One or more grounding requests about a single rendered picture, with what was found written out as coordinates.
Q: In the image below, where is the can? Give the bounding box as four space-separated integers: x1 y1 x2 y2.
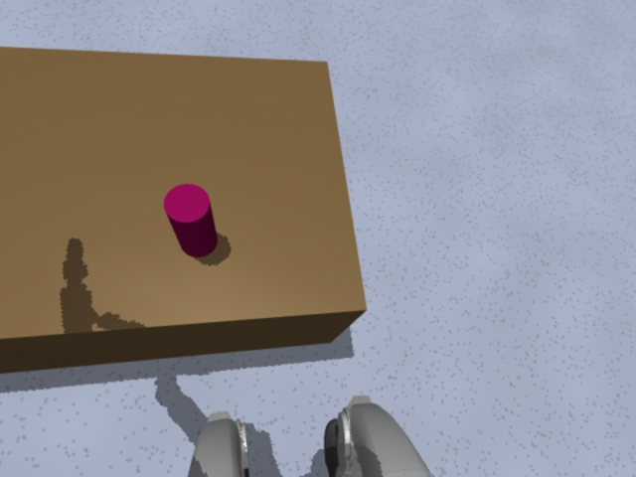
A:
164 184 218 257

